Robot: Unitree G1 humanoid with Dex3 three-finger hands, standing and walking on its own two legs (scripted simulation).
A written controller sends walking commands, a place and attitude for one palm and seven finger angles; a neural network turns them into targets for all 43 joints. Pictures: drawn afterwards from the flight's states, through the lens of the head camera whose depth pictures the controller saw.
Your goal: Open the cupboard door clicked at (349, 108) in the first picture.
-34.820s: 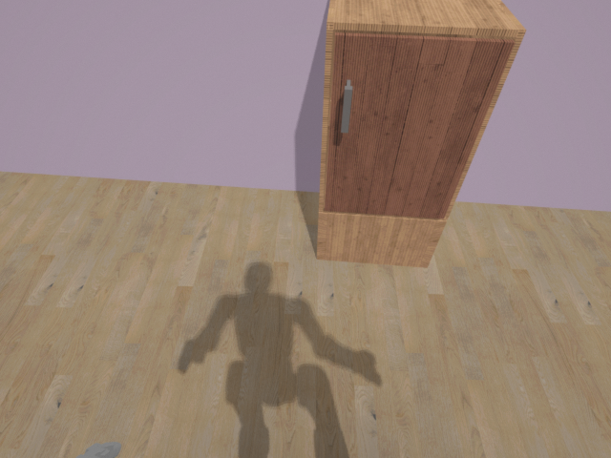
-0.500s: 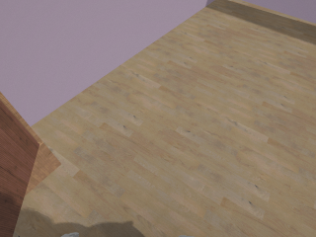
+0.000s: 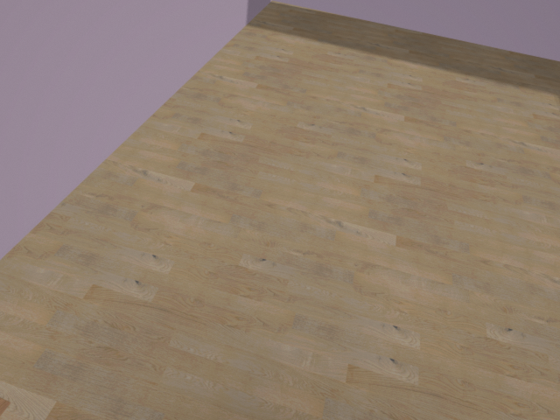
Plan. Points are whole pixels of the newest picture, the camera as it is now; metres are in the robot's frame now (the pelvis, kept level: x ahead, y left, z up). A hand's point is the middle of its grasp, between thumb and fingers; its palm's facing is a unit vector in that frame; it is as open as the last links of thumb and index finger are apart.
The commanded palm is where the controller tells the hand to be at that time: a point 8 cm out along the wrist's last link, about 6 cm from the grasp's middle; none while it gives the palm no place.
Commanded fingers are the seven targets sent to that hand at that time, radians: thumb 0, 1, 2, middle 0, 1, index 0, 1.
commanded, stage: walk to a spot facing it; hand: left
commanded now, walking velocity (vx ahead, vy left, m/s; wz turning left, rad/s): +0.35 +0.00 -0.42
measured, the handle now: out of the picture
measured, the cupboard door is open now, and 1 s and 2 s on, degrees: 43 43 43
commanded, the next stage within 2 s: turn to face it in 0.86 s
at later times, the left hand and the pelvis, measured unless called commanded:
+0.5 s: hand (227, 307) +0.34 +0.11 -0.16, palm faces -0.18 -0.97 -0.17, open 7.4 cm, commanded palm none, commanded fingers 0.00 0.90 0.90 -0.20 -0.30 -0.20 -0.30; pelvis +0.20 -0.05 +0.00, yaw -10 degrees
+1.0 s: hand (278, 216) +0.58 +0.02 -0.16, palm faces -0.26 -0.95 -0.19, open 7.4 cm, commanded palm none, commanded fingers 0.00 0.90 0.90 -0.20 -0.30 -0.20 -0.30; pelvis +0.41 -0.13 -0.01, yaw -17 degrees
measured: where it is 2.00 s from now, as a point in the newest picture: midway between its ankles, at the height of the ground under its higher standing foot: (332, 323)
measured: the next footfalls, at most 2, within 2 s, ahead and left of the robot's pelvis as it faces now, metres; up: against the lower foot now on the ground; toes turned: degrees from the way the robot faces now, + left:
right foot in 0.36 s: +0.24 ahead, -0.17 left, +0.00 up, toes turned -14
left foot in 0.62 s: +0.38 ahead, +0.06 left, +0.00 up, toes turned -4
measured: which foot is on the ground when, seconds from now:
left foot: down 0.00-0.34, up 0.36-0.60, down 0.62-0.94, up 0.96-1.00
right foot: down 0.00-0.00, up 0.02-0.34, down 0.36-0.62, up 0.64-0.92, down 0.94-1.00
